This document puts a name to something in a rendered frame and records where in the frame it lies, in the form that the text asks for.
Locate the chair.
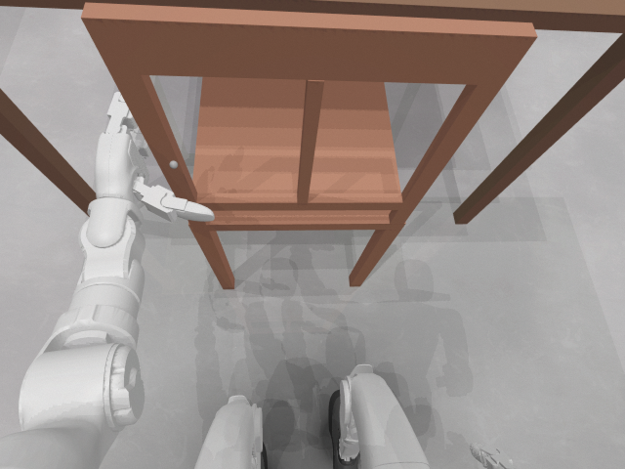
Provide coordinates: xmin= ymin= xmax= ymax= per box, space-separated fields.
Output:
xmin=81 ymin=2 xmax=538 ymax=289

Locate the robot right thigh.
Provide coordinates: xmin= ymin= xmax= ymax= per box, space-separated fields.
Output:
xmin=340 ymin=373 xmax=431 ymax=469

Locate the left robot upper arm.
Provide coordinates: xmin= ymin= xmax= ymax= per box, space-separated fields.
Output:
xmin=0 ymin=343 xmax=145 ymax=469

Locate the robot left forearm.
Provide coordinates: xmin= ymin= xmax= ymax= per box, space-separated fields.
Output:
xmin=18 ymin=197 xmax=146 ymax=431

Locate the left robot hand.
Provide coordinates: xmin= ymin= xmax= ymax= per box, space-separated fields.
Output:
xmin=95 ymin=92 xmax=215 ymax=223

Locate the right robot hand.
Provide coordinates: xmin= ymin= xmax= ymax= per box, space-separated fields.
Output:
xmin=470 ymin=442 xmax=517 ymax=469

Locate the robot right foot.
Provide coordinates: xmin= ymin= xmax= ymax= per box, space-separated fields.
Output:
xmin=328 ymin=390 xmax=358 ymax=469

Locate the table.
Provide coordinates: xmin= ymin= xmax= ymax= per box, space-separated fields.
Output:
xmin=0 ymin=0 xmax=625 ymax=224

